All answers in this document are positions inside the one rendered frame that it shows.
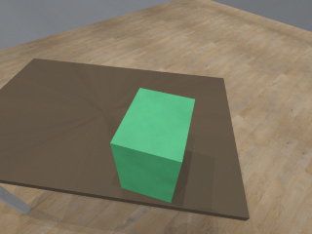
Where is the table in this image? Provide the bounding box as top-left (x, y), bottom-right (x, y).
top-left (0, 58), bottom-right (250, 221)

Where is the carton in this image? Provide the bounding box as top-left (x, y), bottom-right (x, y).
top-left (110, 88), bottom-right (195, 203)

